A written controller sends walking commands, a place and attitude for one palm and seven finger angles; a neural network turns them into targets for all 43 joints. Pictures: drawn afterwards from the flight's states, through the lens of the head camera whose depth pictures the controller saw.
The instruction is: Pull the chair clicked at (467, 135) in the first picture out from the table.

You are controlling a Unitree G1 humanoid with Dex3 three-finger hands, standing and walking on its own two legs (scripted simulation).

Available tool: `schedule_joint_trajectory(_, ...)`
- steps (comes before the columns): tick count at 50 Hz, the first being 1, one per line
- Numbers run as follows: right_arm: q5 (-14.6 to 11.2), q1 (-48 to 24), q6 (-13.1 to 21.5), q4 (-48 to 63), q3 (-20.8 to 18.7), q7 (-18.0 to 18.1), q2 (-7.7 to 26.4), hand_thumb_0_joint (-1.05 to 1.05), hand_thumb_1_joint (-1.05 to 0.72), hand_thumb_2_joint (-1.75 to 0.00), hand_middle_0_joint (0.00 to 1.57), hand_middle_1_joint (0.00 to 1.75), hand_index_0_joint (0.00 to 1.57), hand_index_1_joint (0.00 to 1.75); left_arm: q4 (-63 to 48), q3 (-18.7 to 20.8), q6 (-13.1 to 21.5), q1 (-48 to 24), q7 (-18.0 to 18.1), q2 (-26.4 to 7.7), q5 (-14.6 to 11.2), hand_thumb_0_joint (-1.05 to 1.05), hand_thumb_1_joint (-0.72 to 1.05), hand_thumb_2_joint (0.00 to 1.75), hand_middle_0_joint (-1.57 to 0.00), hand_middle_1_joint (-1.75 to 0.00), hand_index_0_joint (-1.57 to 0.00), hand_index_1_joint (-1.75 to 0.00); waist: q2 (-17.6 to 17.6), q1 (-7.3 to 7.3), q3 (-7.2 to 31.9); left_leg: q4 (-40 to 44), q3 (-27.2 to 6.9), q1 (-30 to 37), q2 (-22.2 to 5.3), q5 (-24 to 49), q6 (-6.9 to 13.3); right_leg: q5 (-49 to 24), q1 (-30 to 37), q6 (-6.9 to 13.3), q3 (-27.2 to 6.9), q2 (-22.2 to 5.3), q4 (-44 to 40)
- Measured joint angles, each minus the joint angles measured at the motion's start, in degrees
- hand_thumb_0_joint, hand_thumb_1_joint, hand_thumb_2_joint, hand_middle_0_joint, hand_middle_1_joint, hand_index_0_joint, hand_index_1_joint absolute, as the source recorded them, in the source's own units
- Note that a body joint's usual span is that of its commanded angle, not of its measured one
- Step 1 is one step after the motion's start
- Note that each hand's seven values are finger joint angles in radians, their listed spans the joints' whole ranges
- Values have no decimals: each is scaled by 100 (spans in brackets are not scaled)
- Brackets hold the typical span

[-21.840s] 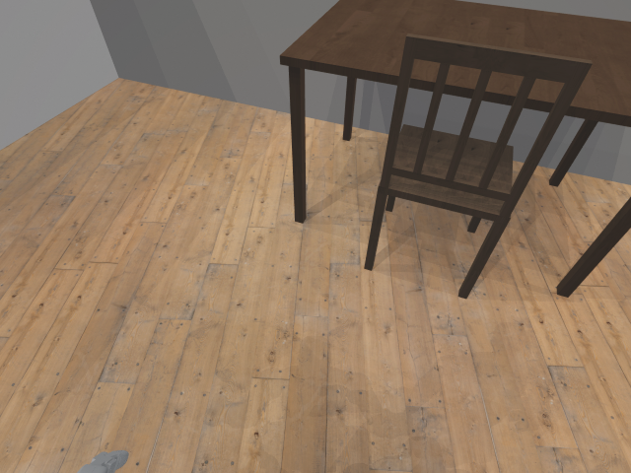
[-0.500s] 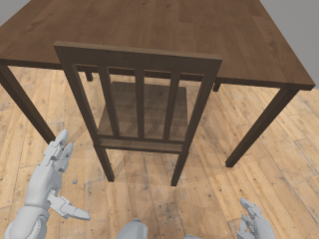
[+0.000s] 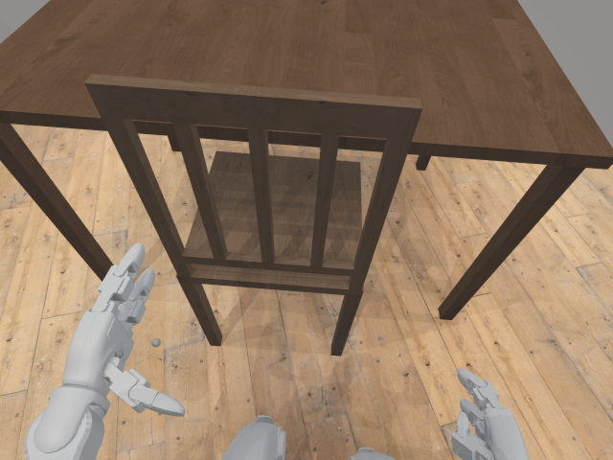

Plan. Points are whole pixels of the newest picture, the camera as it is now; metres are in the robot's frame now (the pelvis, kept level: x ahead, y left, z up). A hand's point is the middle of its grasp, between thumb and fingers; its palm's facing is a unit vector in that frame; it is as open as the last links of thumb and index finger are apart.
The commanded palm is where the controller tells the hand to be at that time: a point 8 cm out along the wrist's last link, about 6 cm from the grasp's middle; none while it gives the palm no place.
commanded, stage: aim the fingers beside a spindle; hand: left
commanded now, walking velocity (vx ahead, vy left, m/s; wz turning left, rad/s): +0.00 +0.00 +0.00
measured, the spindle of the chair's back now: (263, 206) +0.50 +0.10 +0.00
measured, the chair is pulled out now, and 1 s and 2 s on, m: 0.00 0.00 0.00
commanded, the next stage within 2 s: none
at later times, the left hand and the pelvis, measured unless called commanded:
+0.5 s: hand (208, 318) +0.29 +0.15 +0.02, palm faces -0.08 -1.00 -0.02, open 16.9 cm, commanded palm +0.27 +0.20 +0.02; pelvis +0.00 -0.01 -0.01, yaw -1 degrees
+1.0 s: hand (248, 299) +0.33 +0.10 +0.00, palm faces -0.07 -1.00 -0.02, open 16.9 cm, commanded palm +0.31 +0.15 +0.00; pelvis -0.01 -0.01 -0.03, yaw -1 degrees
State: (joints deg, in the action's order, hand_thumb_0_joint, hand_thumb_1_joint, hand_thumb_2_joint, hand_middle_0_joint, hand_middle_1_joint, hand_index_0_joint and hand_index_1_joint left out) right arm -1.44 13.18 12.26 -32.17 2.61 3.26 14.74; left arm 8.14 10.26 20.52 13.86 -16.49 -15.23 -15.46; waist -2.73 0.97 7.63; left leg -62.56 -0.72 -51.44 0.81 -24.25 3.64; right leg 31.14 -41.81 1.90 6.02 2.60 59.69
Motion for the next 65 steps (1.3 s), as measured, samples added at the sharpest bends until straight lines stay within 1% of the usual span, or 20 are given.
schedule_joint_trajectory(5,7,8,-47,-2,-36,-20,0,1,-90,-89,20,30,21,30,42,-81,26,-92,74,53,65,-2,-50,30,-6,-8,-6,-8,17,31,37,-89,18,-96,-17,-53,-20,62,-115,22,-17,10,117)
schedule_joint_trajectory(13,12,17,-131,9,-68,-47,12,1,-90,-89,20,30,21,30,240,-107,57,-365,254,83,118,-2,-50,30,-6,-8,-6,-8,6,59,42,-254,32,-321,-40,-109,-39,135,-357,47,-23,24,317)
schedule_joint_trajectory(23,54,49,-235,5,-74,-115,-10,1,-90,-89,20,30,21,30,287,-493,58,-685,531,287,301,-2,-50,30,-6,-8,-6,-8,-28,84,129,-360,95,-513,-38,-143,-32,191,-589,42,-76,5,490)
schedule_joint_trajectory(29,81,48,-374,78,-78,-181,-39,1,-90,-89,20,30,21,30,430,-553,47,-794,766,375,421,-2,-50,30,-6,-8,-6,-8,-9,90,168,-449,133,-613,-52,-173,-36,234,-717,52,-109,9,621)
schedule_joint_trajectory(35,97,18,-453,69,-99,-211,-24,1,-90,-89,20,30,21,30,447,-709,168,-935,945,434,505,-2,-50,30,-6,-8,-6,-8,-35,55,169,-575,102,-747,-44,-193,-43,274,-835,63,-69,1,749)
schedule_joint_trajectory(39,96,-19,-503,46,-94,-215,-20,1,-90,-89,20,30,21,30,596,-873,196,-1153,1012,500,586,-2,-50,30,-6,-8,-6,-8,-47,47,190,-652,85,-858,-39,-196,-47,293,-941,70,-46,-6,835)
schedule_joint_trajectory(43,103,-60,-567,48,-82,-224,-35,1,-90,-89,20,30,21,30,860,-994,135,-1470,1126,569,690,-2,-50,30,-6,-8,-6,-8,-34,79,197,-740,81,-994,-44,-204,-55,314,-1081,82,-36,-5,940)
schedule_joint_trajectory(47,126,-69,-644,60,-82,-249,-62,1,-91,-89,20,30,21,30,1036,-999,91,-1736,1305,614,778,-2,-50,30,-6,-8,-6,-8,-17,124,191,-806,91,-1094,-61,-218,-67,333,-1194,98,-44,7,1023)
schedule_joint_trajectory(52,157,-17,-745,25,-83,-295,-70,1,-91,-89,20,30,21,30,1239,-946,142,-2018,1500,621,837,-2,-50,30,-6,-8,-6,-8,-16,141,224,-850,107,-1180,-76,-240,-78,357,-1294,111,-59,17,1085)
schedule_joint_trajectory(56,163,36,-833,-14,-92,-335,-64,1,-91,-89,20,30,21,30,1404,-940,161,-2159,1518,639,831,-2,-50,30,-6,-8,-6,-8,-15,144,262,-876,122,-1235,-83,-261,-83,380,-1360,117,-74,21,1124)
schedule_joint_trajectory(60,158,71,-896,-27,-109,-356,-50,1,-91,-89,20,30,21,30,1563,-1030,168,-2227,1520,701,844,-2,-50,30,-6,-8,-6,-8,-14,156,269,-904,128,-1292,-84,-281,-85,402,-1420,120,-79,21,1158)
schedule_joint_trajectory(65,194,45,-936,-42,-149,-373,-46,1,-91,-89,20,30,21,30,1587,-1127,259,-2301,1662,800,924,-2,-50,30,-6,-8,-6,-8,-12,189,252,-982,139,-1401,-93,-315,-86,438,-1534,124,-87,26,1243)
